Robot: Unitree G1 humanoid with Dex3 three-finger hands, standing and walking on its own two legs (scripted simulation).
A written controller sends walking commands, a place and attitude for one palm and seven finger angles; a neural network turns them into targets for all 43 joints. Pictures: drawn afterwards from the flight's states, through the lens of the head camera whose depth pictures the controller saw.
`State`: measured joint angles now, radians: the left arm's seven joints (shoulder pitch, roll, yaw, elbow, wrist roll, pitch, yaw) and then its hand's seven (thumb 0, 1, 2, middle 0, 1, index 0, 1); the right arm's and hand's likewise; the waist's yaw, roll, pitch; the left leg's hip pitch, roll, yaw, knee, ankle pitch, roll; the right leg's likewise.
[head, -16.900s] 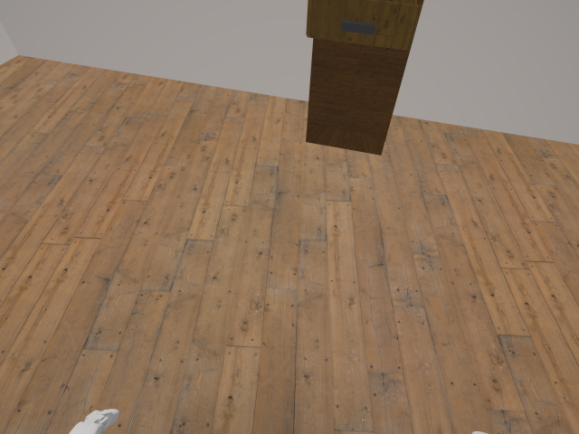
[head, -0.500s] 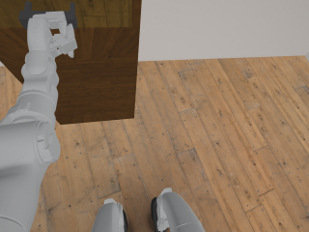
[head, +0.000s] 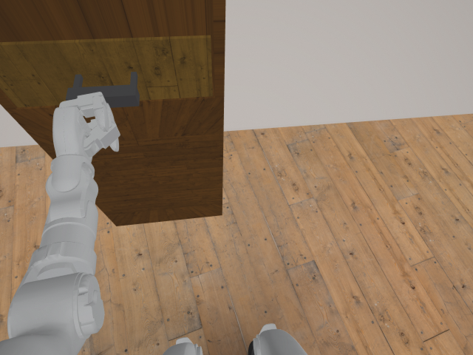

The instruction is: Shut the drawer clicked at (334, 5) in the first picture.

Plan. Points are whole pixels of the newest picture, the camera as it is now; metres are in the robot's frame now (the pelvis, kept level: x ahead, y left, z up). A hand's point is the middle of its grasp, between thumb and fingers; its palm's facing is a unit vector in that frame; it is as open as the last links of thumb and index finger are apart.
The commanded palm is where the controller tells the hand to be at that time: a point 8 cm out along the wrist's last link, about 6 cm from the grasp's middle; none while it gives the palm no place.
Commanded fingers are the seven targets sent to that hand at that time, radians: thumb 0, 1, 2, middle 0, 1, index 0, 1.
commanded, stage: draw the hand back to the body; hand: left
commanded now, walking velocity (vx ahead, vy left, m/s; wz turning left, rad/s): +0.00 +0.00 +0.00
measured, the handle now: (105, 87) +0.58 +0.20 +0.06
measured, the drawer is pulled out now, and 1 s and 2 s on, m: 0.00 0.00 0.00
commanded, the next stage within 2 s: step back with the hand held close in 1.22 s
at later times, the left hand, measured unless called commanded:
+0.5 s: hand (45, 210) +0.31 +0.20 +0.14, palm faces +0.19 -0.96 -0.21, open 3.3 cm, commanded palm +0.27 +0.25 +0.16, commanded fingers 0.00 0.90 0.90 -1.40 -1.60 -1.40 -1.60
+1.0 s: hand out of the picture +0.18 +0.24 +0.20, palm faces +0.42 -0.82 -0.38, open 3.2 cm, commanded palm +0.13 +0.27 +0.23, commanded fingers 0.00 0.90 0.90 -1.40 -1.60 -1.40 -1.60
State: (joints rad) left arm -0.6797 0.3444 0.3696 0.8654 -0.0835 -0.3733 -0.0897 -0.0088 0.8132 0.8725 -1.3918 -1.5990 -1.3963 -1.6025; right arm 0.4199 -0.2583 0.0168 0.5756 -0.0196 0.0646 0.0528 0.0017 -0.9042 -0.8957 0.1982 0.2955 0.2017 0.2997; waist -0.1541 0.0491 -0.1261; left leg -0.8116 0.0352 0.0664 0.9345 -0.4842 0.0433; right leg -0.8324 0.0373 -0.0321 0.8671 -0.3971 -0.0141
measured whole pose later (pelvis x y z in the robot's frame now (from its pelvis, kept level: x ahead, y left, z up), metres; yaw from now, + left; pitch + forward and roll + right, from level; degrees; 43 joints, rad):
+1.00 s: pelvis +0.01 -0.01 +0.06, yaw +3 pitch -4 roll -1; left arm 0.47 0.33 0.26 -0.39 -0.06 -0.08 0.09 0.01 0.89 0.90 -1.40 -1.60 -1.40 -1.60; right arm 0.20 -0.24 0.03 0.62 0.00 -0.06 -0.05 0.01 -0.90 -0.90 0.20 0.30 0.20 0.30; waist 0.06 0.08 0.01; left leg -0.06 0.00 0.03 0.42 -0.28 0.03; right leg -0.08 0.02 -0.05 0.39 -0.23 -0.02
